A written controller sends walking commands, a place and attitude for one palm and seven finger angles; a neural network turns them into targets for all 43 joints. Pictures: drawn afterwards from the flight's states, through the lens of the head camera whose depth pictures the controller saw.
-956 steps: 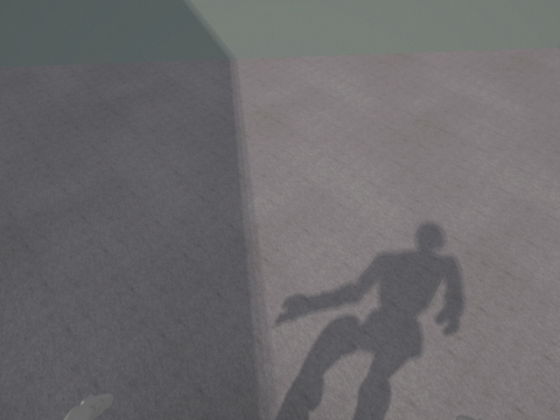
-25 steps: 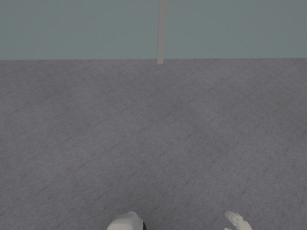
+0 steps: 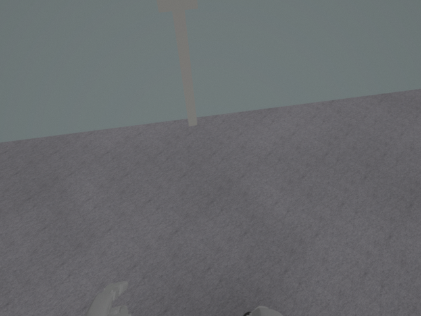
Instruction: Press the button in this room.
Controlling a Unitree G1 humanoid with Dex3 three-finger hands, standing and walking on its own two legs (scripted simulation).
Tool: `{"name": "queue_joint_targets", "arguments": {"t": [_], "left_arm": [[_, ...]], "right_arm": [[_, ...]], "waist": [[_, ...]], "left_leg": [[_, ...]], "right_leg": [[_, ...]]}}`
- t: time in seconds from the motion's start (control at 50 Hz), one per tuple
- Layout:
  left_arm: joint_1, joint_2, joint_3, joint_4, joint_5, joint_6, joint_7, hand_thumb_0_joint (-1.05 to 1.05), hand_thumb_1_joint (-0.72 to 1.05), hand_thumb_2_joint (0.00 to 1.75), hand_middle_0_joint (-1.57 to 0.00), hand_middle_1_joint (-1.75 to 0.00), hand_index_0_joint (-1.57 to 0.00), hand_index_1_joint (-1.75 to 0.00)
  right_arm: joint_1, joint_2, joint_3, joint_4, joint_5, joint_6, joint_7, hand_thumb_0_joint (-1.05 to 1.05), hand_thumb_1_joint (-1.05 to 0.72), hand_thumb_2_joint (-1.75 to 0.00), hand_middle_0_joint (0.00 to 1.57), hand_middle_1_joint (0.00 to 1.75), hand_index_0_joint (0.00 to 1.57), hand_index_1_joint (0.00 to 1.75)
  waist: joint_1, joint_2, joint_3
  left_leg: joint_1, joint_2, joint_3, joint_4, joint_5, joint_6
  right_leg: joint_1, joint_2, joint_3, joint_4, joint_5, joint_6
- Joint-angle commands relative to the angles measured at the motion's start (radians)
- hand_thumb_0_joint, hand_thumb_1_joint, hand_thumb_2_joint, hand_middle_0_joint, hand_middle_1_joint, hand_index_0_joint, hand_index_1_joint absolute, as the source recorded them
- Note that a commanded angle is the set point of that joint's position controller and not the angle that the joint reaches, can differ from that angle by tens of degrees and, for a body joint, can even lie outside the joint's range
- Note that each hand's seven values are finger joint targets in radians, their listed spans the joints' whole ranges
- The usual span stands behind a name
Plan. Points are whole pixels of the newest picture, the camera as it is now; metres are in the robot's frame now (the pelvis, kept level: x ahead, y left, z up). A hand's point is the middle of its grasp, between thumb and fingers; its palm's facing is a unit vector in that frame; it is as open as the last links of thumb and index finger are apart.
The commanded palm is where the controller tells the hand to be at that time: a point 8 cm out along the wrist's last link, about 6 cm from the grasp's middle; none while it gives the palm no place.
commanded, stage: turn or walk to find it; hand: left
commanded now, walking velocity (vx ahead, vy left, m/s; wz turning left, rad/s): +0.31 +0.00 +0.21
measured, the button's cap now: out of the picture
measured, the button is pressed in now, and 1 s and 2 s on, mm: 0 0 0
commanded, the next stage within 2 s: stand and wait in 0.02 s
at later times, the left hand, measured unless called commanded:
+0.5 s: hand out of the picture +0.08 +0.16 -0.17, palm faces +0.14 -0.98 -0.10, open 7.3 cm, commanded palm none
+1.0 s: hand out of the picture +0.13 +0.21 -0.16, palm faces +0.03 -0.98 -0.19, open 7.4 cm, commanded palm none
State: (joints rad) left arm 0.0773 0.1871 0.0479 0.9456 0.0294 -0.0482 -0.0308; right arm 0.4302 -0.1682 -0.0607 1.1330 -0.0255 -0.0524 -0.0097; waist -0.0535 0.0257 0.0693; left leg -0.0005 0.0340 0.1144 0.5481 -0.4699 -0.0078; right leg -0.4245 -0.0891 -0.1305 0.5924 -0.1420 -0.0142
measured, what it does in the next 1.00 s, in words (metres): walks ahead: left foot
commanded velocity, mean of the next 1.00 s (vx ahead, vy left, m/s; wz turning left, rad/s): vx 0.00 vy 0.00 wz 0.00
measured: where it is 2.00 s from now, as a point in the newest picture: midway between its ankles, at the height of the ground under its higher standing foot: outside the picture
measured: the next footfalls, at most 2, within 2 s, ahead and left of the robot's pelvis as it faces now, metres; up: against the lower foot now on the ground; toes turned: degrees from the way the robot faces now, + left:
left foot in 0.42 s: +0.20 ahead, +0.12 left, +0.00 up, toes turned +9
right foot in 1.98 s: +0.18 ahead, -0.10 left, +0.00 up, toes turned -16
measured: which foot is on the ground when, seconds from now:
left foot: down 0.00-0.00, up 0.02-0.40, down 0.42-1.00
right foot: down 0.00-1.00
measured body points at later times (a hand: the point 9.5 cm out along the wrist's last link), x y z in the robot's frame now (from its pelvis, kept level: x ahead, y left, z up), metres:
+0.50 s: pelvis +0.13 +0.01 +0.02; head +0.13 +0.04 +0.46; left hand +0.08 +0.21 -0.16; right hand +0.21 -0.22 -0.13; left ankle +0.16 +0.12 -0.72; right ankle +0.11 -0.11 -0.72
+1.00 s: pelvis +0.14 +0.04 +0.02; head +0.14 +0.05 +0.47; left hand +0.13 +0.26 -0.14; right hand +0.13 -0.19 -0.13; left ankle +0.16 +0.12 -0.72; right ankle +0.11 -0.11 -0.72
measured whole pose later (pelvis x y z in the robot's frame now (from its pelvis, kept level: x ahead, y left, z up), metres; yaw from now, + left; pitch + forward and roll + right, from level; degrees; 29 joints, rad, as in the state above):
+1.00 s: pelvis +0.14 +0.04 +0.02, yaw +0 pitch -3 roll +0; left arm 0.29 0.17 0.00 1.14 0.01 -0.01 0.04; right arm 0.28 -0.14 -0.01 1.17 -0.01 -0.01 -0.03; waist 0.00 -0.02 0.04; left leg -0.15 0.00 0.17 0.40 -0.20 0.05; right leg -0.07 -0.10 -0.13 0.38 -0.26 0.05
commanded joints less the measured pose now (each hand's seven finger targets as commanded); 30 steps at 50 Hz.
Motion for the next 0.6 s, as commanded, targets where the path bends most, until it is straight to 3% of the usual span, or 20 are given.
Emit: {"name": "queue_joint_targets", "arguments": {"t": [0.0,0.02,0.04,0.06,0.1,0.16,0.2,0.3,0.34,0.36,0.38,0.4,0.42,0.44,0.46,0.52,0.58], "left_arm": [[0.425,0.271,0.064,0.087,-0.016,-0.02,0.034,0.0,0.9,0.9,-0.2,-0.3,-0.2,-0.3],[0.328,0.224,0.052,0.074,-0.016,-0.023,0.033,0.0,0.9,0.9,-0.2,-0.3,-0.2,-0.3],[0.26,0.175,0.035,0.055,-0.018,-0.024,0.034,0.0,0.9,0.9,-0.2,-0.3,-0.2,-0.3],[0.203,0.134,0.02,0.046,-0.021,-0.024,0.038,0.0,0.9,0.9,-0.2,-0.3,-0.2,-0.3],[0.17,0.083,0.0,0.049,-0.018,-0.032,0.041,0.0,0.9,0.9,-0.2,-0.3,-0.2,-0.3],[0.163,0.056,-0.004,0.066,-0.009,-0.033,0.049,0.0,0.9,0.9,-0.2,-0.3,-0.2,-0.3],[0.183,0.066,-0.008,0.078,-0.011,-0.029,0.047,0.0,0.9,0.9,-0.2,-0.3,-0.2,-0.3],[0.258,0.083,-0.009,0.134,-0.011,-0.015,0.05,0.0,0.9,0.9,-0.2,-0.3,-0.2,-0.3],[0.259,0.078,-0.011,0.152,-0.016,-0.007,0.055,0.0,0.9,0.9,-0.2,-0.3,-0.2,-0.3],[0.25,0.07,-0.011,0.159,-0.018,-0.001,0.057,0.0,0.9,0.9,-0.2,-0.3,-0.2,-0.3],[0.268,0.05,-0.017,0.16,-0.02,0.005,0.059,0.0,0.9,0.9,-0.2,-0.3,-0.2,-0.3],[0.302,0.02,-0.023,0.166,-0.023,0.011,0.061,0.0,0.9,0.9,-0.2,-0.3,-0.2,-0.3],[0.32,0.001,-0.031,0.171,-0.022,0.017,0.065,0.0,0.9,0.9,-0.2,-0.3,-0.2,-0.3],[0.324,-0.007,-0.037,0.182,-0.021,0.021,0.065,0.0,0.9,0.9,-0.2,-0.3,-0.2,-0.3],[0.311,-0.003,-0.037,0.194,-0.023,0.031,0.064,0.0,0.9,0.9,-0.2,-0.3,-0.2,-0.3],[0.333,0.006,-0.044,0.212,-0.019,0.032,0.062,0.0,0.9,0.9,-0.2,-0.3,-0.2,-0.3],[0.331,0.013,-0.047,0.218,-0.017,0.027,0.065,0.0,0.9,0.9,-0.2,-0.3,-0.2,-0.3]], "right_arm": [[-0.022,-0.104,-0.007,-0.103,0.022,-0.019,0.0,0.0,-0.9,-0.9,0.2,0.3,0.2,0.3],[-0.068,-0.083,-0.01,-0.094,0.021,-0.015,0.006,0.0,-0.9,-0.9,0.2,0.3,0.2,0.3],[-0.099,-0.069,-0.011,-0.093,0.017,-0.008,0.008,0.0,-0.9,-0.9,0.2,0.3,0.2,0.3],[-0.097,-0.053,-0.008,-0.082,0.013,0.005,0.009,0.0,-0.9,-0.9,0.2,0.3,0.2,0.3],[-0.018,-0.016,0.002,-0.049,0.006,0.033,0.01,0.0,-0.9,-0.9,0.2,0.3,0.2,0.3],[0.018,0.003,0.004,-0.033,0.003,0.053,0.009,0.0,-0.9,-0.9,0.2,0.3,0.2,0.3],[-0.019,0.01,0.012,-0.042,0.006,0.053,0.01,0.0,-0.9,-0.9,0.2,0.3,0.2,0.3],[-0.152,0.005,0.027,-0.067,0.012,0.033,0.005,0.0,-0.9,-0.9,0.2,0.3,0.2,0.3],[-0.158,-0.004,0.031,-0.059,0.011,0.024,-0.002,0.0,-0.9,-0.9,0.2,0.3,0.2,0.3],[-0.139,-0.014,0.028,-0.048,0.012,0.017,-0.001,0.0,-0.9,-0.9,0.2,0.3,0.2,0.3],[-0.113,-0.048,0.027,-0.039,0.013,0.006,-0.002,0.0,-0.9,-0.9,0.2,0.3,0.2,0.3],[-0.11,-0.089,0.024,-0.034,0.011,0.0,-0.009,0.0,-0.9,-0.9,0.2,0.3,0.2,0.3],[-0.128,-0.11,0.023,-0.033,0.011,0.008,-0.014,0.0,-0.9,-0.9,0.2,0.3,0.2,0.3],[-0.158,-0.102,0.028,-0.034,0.012,0.011,-0.022,0.0,-0.9,-0.9,0.2,0.3,0.2,0.3],[-0.182,-0.096,0.03,-0.033,0.015,0.015,-0.026,0.0,-0.9,-0.9,0.2,0.3,0.2,0.3],[-0.21,-0.077,0.038,-0.038,0.02,0.021,-0.03,0.0,-0.9,-0.9,0.2,0.3,0.2,0.3],[-0.193,-0.061,0.036,-0.036,0.02,0.02,-0.027,0.0,-0.9,-0.9,0.2,0.3,0.2,0.3]], "waist": [[0.181,-0.245,-0.261],[0.155,-0.214,-0.169],[0.125,-0.121,-0.087],[0.088,-0.079,-0.027],[0.033,-0.129,-0.021],[0.001,-0.172,-0.031],[0.016,-0.164,-0.038],[0.071,-0.159,-0.064],[0.064,-0.16,-0.068],[0.051,-0.121,-0.072],[0.048,-0.023,-0.091],[0.059,0.084,-0.111],[0.068,0.111,-0.085],[0.073,0.11,-0.062],[0.07,0.202,-0.041],[0.079,0.114,-0.009],[0.063,0.017,-0.017]], "left_leg": [[-0.568,-0.009,-0.153,0.771,-0.065,0.046],[-0.596,0.028,-0.151,0.809,0.019,0.042],[-0.592,0.055,-0.157,0.791,0.09,0.035],[-0.545,0.078,-0.159,0.752,0.151,0.027],[-0.469,0.076,-0.135,0.674,0.205,-0.001],[-0.409,0.083,-0.093,0.529,0.219,-0.032],[-0.399,0.075,-0.067,0.42,0.228,-0.042],[-0.348,0.052,-0.041,0.134,0.212,-0.047],[-0.243,0.048,-0.046,0.004,0.281,-0.044],[-0.162,0.05,-0.051,-0.086,0.39,-0.044],[-0.084,0.091,-0.089,-0.126,0.546,-0.034],[-0.046,0.175,-0.148,-0.125,0.693,0.005],[-0.081,0.221,-0.172,-0.135,0.698,0.044],[-0.105,0.219,-0.176,-0.157,0.663,0.064],[-0.153,0.208,-0.189,-0.212,0.607,0.068],[-0.184,0.163,-0.151,-0.228,0.514,0.056],[-0.14,0.125,-0.121,-0.203,0.474,0.031]], "right_leg": [[0.634,-0.415,0.528,-0.265,0.099,-0.169],[0.509,-0.372,0.47,-0.298,0.02,-0.144],[0.384,-0.339,0.391,-0.313,0.027,-0.118],[0.26,-0.301,0.287,-0.336,0.074,-0.088],[0.167,-0.233,0.132,-0.348,0.22,-0.058],[0.106,-0.193,0.044,-0.36,0.27,-0.073],[0.131,-0.178,0.031,-0.348,0.31,-0.084],[0.258,-0.186,0.084,-0.29,0.364,-0.11],[0.23,-0.18,0.091,-0.257,0.297,-0.096],[0.195,-0.156,0.079,-0.217,0.224,-0.069],[0.166,-0.104,0.054,-0.167,0.125,-0.031],[0.149,-0.056,0.035,-0.14,0.005,0.007],[0.165,-0.03,0.03,-0.162,-0.113,0.027],[0.179,-0.026,0.031,-0.18,-0.118,0.037],[0.213,-0.029,0.018,-0.157,-0.132,0.049],[0.257,-0.04,0.04,-0.215,-0.073,0.045],[0.248,-0.061,0.054,-0.268,-0.002,0.037]]}}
